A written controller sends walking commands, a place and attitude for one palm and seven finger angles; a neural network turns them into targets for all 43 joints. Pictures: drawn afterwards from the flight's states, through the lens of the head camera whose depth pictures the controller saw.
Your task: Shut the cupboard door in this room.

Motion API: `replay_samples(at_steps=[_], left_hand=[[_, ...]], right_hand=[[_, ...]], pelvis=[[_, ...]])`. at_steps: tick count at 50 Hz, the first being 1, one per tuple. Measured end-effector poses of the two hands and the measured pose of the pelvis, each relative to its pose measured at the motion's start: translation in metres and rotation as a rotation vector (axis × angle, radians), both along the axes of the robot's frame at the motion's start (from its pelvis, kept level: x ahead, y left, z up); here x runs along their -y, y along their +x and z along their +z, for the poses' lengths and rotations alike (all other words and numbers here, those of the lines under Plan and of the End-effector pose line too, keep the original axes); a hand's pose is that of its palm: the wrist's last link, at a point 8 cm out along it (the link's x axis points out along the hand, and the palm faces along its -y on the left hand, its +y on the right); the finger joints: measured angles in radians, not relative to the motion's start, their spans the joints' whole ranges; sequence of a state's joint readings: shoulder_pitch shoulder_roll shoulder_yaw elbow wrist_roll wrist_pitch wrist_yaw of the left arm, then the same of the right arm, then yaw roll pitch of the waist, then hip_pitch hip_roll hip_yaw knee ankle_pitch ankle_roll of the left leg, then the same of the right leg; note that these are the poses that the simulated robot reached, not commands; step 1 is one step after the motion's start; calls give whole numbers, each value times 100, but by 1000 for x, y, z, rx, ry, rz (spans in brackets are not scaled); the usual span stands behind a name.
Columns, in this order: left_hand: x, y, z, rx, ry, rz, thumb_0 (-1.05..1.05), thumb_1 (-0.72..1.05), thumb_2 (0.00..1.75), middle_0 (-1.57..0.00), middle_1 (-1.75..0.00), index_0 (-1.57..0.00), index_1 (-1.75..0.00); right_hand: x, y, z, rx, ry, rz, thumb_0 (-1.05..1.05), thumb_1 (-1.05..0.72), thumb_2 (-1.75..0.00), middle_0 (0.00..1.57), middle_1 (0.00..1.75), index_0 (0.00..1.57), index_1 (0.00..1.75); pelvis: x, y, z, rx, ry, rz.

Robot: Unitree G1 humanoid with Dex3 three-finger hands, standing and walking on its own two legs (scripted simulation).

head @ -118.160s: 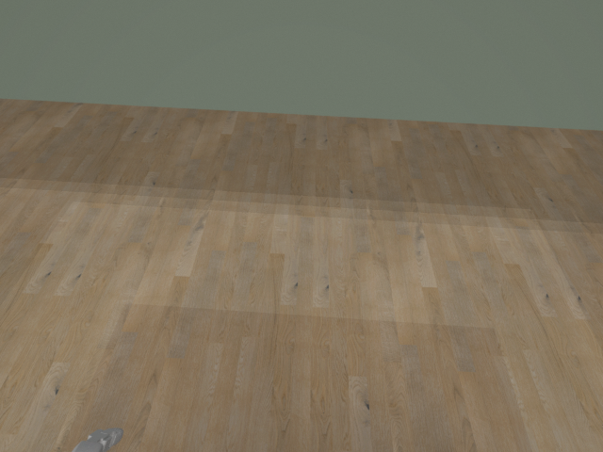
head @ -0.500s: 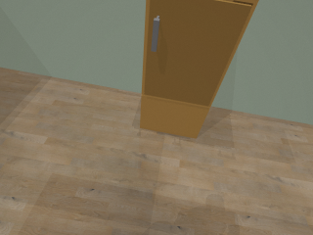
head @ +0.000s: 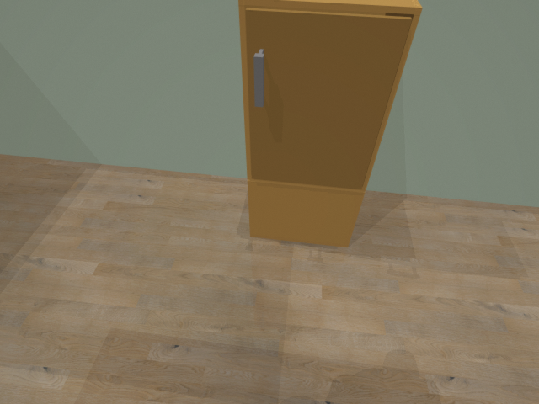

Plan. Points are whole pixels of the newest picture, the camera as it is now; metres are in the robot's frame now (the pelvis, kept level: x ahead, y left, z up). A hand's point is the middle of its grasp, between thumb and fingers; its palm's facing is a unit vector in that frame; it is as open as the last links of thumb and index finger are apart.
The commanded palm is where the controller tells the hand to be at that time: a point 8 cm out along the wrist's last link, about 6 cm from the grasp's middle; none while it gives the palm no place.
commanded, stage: let the arm hang, fingers relaxed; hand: left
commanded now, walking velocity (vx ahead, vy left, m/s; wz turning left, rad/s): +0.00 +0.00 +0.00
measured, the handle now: (260, 78) +0.95 +0.07 +0.05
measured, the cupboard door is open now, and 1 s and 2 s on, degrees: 0 0 0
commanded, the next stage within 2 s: look to check the result in 0.20 s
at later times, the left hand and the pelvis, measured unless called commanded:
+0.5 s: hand out of the picture -0.03 +0.16 -0.17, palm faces +0.04 -0.98 -0.20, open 7.3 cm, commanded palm none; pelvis +0.01 -0.01 +0.00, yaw +0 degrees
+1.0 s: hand out of the picture +0.02 +0.15 -0.17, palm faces +0.03 -0.98 -0.17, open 7.3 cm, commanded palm none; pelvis +0.03 -0.01 +0.00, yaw +0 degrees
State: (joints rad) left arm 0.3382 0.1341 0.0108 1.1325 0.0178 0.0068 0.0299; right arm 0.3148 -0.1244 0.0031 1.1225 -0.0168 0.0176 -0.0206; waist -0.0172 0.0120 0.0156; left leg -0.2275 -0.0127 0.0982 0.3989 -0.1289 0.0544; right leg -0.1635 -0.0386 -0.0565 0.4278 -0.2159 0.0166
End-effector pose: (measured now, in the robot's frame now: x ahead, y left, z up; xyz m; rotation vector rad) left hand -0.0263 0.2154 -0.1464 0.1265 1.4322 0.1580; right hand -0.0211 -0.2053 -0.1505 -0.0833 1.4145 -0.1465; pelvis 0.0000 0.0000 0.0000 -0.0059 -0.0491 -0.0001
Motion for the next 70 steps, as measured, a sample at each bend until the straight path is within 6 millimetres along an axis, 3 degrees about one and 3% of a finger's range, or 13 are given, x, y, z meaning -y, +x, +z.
replay_samples(at_steps=[8,18,28,40,50,70], left_hand=[[18,12,-5,22,-52,-5,0,91,90,-20,-30,-20,-30],[10,-1,-1,-35,-21,9,1,91,90,-20,-30,-20,-30],[1,-6,5,-72,16,17,1,91,90,-20,-30,-20,-30],[9,22,2,-25,-2,2,1,91,90,-20,-30,-20,-30],[12,44,2,-1,-9,-7,1,91,90,-20,-30,-20,-30],[7,54,4,-24,13,0,1,91,90,-20,-30,-20,-30]], right_hand=[[7,-12,5,-32,-30,-17,0,-91,-90,20,30,20,29],[8,-15,5,-60,-26,-18,0,-91,-90,20,30,20,29],[11,4,3,-42,-14,-2,0,-91,-90,20,30,20,29],[23,34,6,2,-37,18,0,-91,-90,20,30,20,29],[29,46,8,1,-50,27,0,-91,-90,20,30,20,29],[34,66,9,-8,-54,43,0,-91,-90,20,30,20,29]], pelvis=[[2,1,0,-6,-1,2],[4,5,1,-11,0,3],[7,12,2,-13,1,3],[10,22,3,-11,3,2],[13,31,4,-17,3,4],[16,48,5,-21,5,8]])
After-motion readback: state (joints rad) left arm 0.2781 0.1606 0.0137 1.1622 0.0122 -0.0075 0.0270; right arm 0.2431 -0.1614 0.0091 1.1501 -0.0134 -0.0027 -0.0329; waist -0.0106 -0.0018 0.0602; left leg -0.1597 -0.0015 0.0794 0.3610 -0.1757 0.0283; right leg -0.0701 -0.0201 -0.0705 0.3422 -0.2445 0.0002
